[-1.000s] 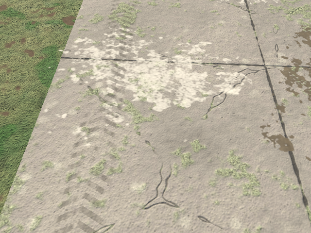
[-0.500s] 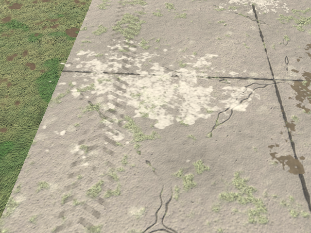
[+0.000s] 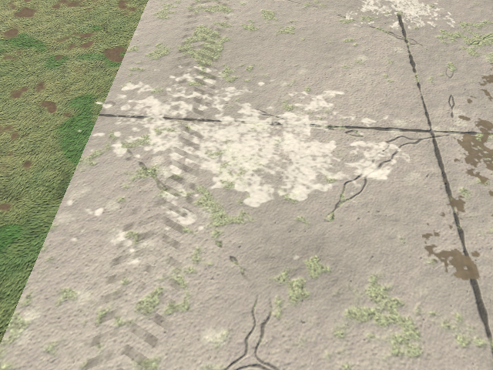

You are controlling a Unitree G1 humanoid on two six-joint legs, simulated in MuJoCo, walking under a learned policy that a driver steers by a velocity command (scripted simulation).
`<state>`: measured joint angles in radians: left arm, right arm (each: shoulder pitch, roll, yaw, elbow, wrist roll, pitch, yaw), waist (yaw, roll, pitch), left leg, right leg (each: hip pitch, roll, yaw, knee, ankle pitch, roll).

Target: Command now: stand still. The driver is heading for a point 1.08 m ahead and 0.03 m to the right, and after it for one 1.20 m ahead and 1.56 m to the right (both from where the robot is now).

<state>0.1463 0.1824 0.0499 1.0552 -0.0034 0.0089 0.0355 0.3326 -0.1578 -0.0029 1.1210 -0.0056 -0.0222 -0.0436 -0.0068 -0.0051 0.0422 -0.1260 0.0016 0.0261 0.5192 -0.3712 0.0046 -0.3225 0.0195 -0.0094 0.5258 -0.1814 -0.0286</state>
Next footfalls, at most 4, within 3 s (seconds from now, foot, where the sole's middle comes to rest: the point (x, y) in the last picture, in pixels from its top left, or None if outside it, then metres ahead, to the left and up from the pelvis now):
1.04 left None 0.50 0.11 -0.77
1.62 right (294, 265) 0.82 -0.12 -0.77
2.18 left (218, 188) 1.14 0.12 -0.77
2.74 right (300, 144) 1.36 -0.18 -0.77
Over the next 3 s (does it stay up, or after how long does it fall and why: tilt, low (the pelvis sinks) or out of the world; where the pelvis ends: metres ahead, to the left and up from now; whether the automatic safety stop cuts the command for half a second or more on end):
stays up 1.36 -0.12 0.01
